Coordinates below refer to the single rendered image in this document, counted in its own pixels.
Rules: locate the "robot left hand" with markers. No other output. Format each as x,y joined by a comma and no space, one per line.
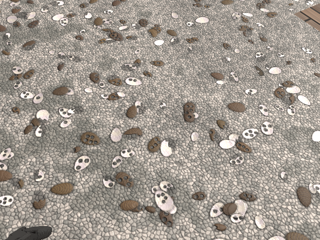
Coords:
31,233

